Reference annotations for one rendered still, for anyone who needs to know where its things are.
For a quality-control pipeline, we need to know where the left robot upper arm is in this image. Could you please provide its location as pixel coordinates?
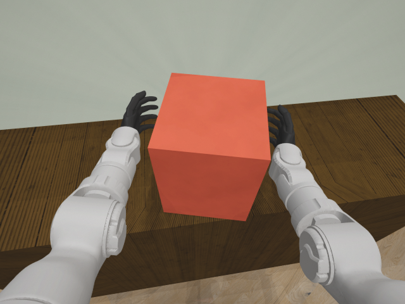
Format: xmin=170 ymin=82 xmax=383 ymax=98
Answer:
xmin=0 ymin=196 xmax=127 ymax=304

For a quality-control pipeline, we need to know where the left robot forearm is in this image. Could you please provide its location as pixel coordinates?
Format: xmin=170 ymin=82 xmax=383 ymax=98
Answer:
xmin=50 ymin=127 xmax=140 ymax=247

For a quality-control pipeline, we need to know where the right robot hand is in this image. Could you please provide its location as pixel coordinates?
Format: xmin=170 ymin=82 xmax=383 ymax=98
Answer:
xmin=267 ymin=105 xmax=296 ymax=148

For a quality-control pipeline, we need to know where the pedestal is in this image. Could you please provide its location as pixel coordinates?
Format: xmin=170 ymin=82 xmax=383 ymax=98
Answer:
xmin=0 ymin=95 xmax=405 ymax=298

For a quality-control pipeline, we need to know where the right robot forearm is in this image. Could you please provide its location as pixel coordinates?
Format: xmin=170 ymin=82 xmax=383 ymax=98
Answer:
xmin=268 ymin=143 xmax=382 ymax=268

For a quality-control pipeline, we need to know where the carton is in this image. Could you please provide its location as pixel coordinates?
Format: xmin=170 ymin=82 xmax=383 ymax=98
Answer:
xmin=148 ymin=73 xmax=271 ymax=221

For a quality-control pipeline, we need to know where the left robot hand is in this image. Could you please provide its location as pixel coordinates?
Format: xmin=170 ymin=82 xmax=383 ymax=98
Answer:
xmin=120 ymin=91 xmax=158 ymax=134

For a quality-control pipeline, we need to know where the right robot upper arm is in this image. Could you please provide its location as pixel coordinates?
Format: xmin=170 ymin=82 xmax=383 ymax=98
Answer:
xmin=299 ymin=222 xmax=405 ymax=304

